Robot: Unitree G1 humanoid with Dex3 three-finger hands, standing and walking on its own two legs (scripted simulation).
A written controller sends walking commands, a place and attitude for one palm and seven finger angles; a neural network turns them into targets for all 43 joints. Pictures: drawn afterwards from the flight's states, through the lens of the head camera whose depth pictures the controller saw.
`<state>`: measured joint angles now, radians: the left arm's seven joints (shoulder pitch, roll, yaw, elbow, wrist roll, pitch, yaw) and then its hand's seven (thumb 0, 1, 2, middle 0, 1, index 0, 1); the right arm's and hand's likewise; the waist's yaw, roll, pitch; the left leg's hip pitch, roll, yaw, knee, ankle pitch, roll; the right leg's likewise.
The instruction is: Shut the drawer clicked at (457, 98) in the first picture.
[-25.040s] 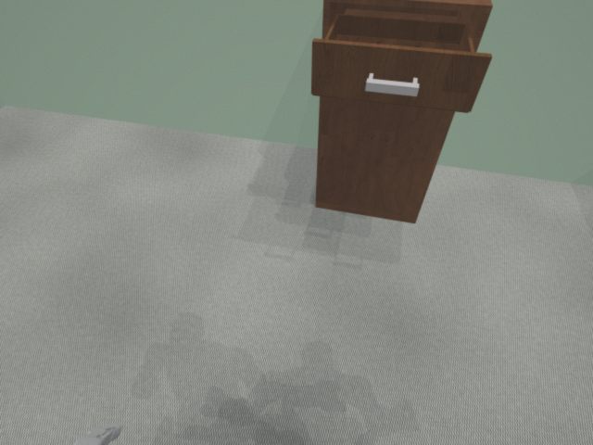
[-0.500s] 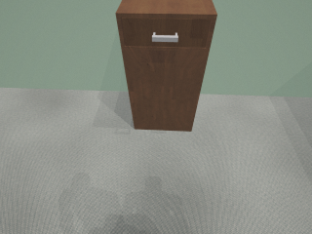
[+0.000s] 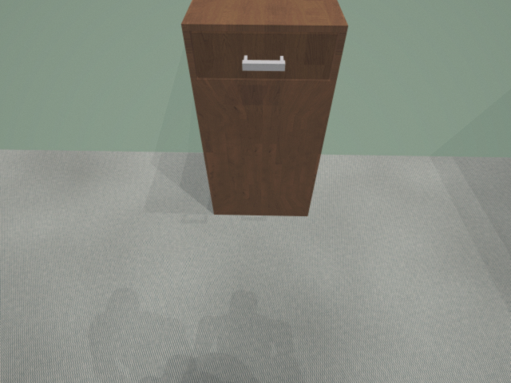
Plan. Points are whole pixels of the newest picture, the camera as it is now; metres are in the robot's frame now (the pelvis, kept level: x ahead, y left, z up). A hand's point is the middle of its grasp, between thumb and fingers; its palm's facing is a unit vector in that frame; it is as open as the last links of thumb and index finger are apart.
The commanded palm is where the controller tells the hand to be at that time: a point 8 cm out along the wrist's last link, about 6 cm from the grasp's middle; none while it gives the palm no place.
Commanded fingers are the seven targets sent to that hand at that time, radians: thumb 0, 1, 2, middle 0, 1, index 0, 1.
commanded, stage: look to check the result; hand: left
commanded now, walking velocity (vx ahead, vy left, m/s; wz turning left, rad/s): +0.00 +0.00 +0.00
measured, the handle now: (263, 62) +0.95 +0.03 +0.03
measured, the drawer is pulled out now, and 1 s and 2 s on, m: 0.00 0.00 0.00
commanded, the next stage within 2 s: stand and wait in 0.58 s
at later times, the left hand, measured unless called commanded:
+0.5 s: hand out of the picture +0.01 +0.17 -0.17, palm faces +0.02 -0.98 -0.19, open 7.4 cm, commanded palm none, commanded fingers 0.00 0.90 0.90 -0.20 -0.30 -0.20 -0.30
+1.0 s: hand out of the picture +0.04 +0.18 -0.17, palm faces +0.01 -0.98 -0.21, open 7.4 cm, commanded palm none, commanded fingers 0.00 0.90 0.90 -0.20 -0.30 -0.20 -0.30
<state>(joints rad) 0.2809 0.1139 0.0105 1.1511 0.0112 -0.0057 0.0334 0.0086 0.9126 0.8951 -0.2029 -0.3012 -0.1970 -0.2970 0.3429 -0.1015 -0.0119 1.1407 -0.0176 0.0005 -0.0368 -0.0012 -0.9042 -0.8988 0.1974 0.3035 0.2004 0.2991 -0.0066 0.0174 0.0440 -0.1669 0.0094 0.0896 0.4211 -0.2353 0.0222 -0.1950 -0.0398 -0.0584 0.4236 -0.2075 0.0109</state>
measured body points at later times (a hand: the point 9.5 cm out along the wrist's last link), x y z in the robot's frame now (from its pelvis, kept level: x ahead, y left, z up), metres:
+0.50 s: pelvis +0.01 +0.00 +0.00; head +0.03 +0.00 +0.45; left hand +0.01 +0.22 -0.16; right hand +0.00 -0.21 -0.16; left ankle +0.00 +0.10 -0.74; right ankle +0.01 -0.13 -0.74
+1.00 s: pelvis +0.02 +0.00 +0.00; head +0.04 -0.01 +0.45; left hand +0.04 +0.23 -0.15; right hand +0.02 -0.23 -0.16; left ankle +0.00 +0.10 -0.74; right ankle +0.01 -0.13 -0.74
